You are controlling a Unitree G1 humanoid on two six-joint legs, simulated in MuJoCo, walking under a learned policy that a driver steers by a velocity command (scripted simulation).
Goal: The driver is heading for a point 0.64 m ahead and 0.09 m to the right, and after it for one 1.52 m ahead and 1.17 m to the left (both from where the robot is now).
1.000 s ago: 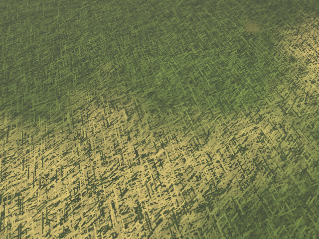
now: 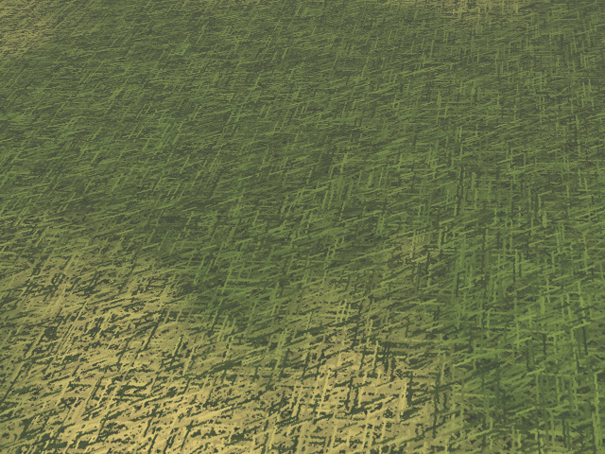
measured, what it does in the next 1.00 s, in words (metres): walks ahead: left foot, then right foot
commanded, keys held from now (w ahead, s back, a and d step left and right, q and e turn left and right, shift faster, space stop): w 0.30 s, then w+e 0.54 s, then q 0.16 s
